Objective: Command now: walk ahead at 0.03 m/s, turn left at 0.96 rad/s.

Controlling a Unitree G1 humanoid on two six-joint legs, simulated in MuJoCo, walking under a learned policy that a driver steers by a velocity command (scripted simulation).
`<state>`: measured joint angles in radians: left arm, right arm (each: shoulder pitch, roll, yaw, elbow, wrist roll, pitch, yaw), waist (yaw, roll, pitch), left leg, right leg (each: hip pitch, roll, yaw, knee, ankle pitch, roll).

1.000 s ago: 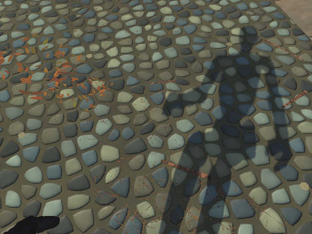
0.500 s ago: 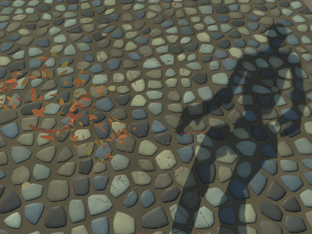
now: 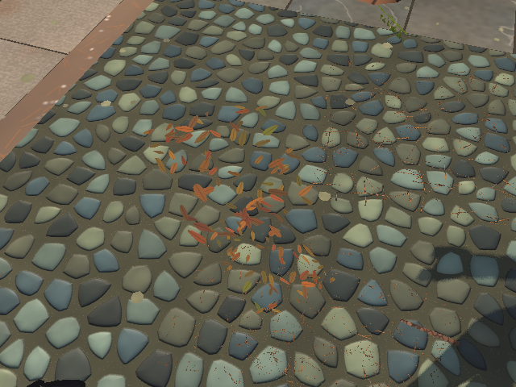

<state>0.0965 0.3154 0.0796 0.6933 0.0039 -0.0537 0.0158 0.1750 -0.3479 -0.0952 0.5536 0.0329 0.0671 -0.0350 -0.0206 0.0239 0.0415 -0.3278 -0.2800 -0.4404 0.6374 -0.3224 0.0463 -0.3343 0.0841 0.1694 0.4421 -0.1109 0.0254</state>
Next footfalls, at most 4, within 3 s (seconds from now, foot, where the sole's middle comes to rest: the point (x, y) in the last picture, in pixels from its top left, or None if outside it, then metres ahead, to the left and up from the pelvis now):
0.42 left None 0.05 0.13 -0.77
0.86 right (329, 386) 0.47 -0.15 -0.77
1.30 left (323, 240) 0.90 -0.18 -0.77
1.80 right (381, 222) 0.96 -0.37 -0.77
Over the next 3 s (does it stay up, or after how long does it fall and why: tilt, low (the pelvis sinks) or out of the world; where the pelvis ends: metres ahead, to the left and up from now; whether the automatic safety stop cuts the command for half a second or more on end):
stays up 1.16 0.15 0.00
